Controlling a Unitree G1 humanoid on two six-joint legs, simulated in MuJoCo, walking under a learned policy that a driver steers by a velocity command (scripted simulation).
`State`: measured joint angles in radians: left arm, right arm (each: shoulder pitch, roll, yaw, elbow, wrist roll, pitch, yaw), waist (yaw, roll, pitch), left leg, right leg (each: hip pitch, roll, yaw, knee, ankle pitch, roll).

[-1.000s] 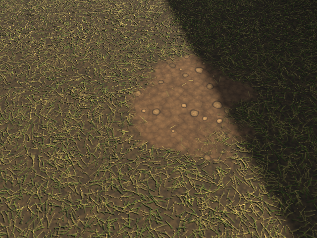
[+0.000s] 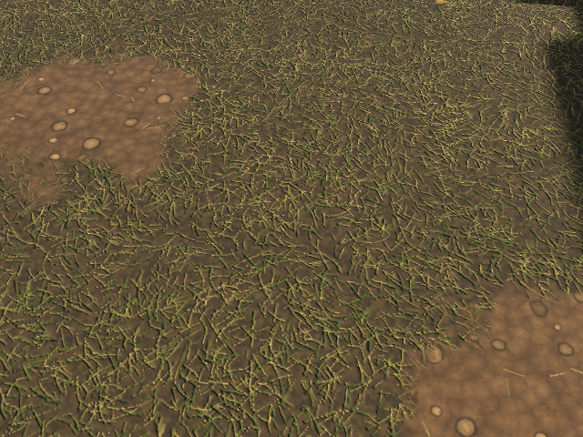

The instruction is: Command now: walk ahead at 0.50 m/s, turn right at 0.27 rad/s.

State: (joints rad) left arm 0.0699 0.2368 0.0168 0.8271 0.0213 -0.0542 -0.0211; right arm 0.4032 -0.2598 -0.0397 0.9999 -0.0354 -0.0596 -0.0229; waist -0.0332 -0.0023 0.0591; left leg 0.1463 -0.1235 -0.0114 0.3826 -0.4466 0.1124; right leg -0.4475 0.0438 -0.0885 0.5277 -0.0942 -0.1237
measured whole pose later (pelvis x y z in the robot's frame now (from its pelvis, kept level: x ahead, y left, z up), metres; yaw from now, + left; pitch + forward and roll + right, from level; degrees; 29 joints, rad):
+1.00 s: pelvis +0.52 -0.08 +0.01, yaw -22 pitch +2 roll +2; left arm 0.01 0.23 0.00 0.75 0.04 -0.05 -0.04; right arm 0.48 -0.23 -0.03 0.98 -0.01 -0.08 0.01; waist -0.09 -0.02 0.03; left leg 0.04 -0.02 0.04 0.31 -0.37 0.01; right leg -0.46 -0.02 -0.04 0.52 -0.14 -0.06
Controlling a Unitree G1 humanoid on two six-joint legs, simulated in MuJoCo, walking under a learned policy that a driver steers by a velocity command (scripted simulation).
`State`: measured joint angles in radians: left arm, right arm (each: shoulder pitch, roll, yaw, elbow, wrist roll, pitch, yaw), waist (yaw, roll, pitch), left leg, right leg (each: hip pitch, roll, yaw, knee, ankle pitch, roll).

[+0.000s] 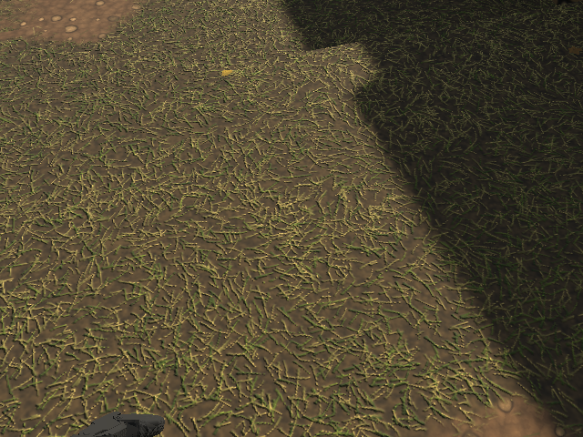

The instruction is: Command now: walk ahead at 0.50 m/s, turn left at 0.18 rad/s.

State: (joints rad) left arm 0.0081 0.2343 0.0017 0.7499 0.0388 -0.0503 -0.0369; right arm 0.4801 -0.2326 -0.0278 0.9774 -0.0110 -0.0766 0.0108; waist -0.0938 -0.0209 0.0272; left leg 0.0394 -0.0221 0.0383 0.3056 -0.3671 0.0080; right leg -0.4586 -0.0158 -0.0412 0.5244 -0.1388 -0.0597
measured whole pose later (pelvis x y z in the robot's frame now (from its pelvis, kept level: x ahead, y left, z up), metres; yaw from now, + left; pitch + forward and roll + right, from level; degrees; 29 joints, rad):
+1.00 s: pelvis +0.49 +0.12 +0.00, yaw +19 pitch +0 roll +1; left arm 0.15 0.24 0.04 0.83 0.02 -0.02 -0.04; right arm 0.37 -0.24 -0.04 0.94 -0.02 -0.08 -0.01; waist -0.04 -0.04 0.04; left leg 0.14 -0.12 0.07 0.12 -0.27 0.10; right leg -0.64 -0.06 -0.03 0.70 -0.01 -0.04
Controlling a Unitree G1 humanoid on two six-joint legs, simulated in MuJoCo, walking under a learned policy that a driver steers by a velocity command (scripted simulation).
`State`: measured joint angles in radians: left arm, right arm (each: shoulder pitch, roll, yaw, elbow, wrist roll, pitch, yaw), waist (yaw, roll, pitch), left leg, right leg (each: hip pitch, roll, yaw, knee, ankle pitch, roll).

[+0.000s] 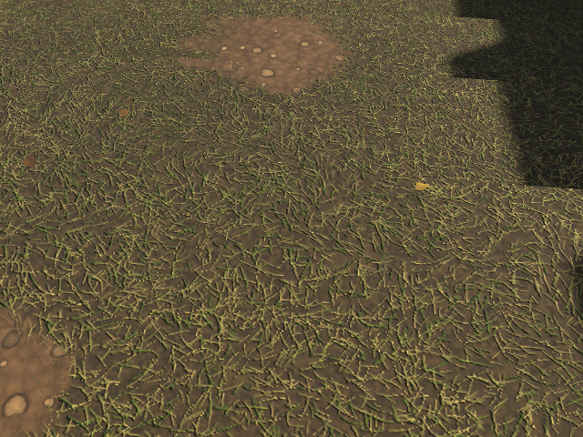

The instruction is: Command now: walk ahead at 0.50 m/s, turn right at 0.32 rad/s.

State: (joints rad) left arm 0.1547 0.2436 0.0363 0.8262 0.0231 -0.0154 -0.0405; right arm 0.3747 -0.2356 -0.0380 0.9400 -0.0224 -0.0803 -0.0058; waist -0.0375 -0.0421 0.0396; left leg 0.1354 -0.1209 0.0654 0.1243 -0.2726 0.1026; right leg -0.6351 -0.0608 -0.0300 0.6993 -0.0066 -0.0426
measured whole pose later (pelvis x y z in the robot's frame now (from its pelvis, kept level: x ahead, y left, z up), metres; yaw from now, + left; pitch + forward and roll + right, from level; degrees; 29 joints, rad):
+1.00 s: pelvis +0.55 -0.08 +0.01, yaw -21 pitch +1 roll +1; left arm 0.12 0.25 0.02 0.80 0.03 -0.03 -0.04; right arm 0.43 -0.23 -0.03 0.93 -0.01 -0.08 0.02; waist -0.05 -0.05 0.02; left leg -0.02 -0.08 0.05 0.21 -0.21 0.07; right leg -0.60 -0.08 0.00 0.74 -0.10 -0.01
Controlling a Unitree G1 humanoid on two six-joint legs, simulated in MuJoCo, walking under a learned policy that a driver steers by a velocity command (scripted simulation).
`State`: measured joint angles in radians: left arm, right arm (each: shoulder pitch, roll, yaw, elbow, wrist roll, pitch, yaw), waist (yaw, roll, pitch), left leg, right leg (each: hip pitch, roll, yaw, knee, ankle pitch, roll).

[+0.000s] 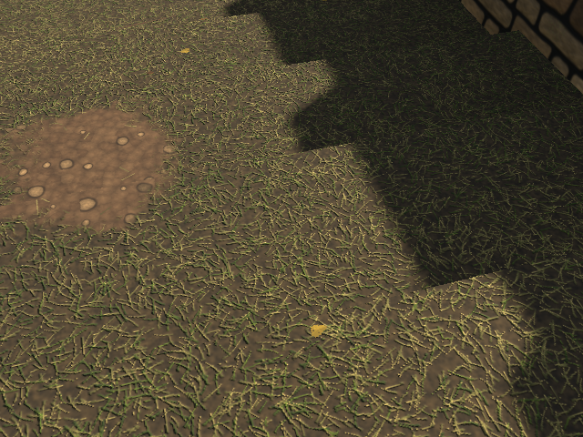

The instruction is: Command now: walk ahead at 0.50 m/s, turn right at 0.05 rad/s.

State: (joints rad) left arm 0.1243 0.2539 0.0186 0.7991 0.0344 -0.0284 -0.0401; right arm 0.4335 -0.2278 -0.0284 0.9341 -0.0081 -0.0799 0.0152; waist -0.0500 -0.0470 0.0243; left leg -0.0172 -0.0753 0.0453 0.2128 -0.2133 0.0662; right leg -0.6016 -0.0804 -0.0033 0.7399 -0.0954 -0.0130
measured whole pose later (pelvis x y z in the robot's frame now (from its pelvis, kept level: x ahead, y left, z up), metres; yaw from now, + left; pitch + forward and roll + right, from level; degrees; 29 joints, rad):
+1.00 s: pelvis +0.48 +0.09 +0.00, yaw +26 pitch -1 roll +0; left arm 0.17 0.26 0.05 0.78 0.03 -0.01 -0.02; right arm 0.36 -0.25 -0.06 0.89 -0.01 -0.05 0.01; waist -0.02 -0.04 0.05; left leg -0.05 -0.14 0.01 0.26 -0.19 0.13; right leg -0.61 -0.12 0.01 0.85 -0.08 0.00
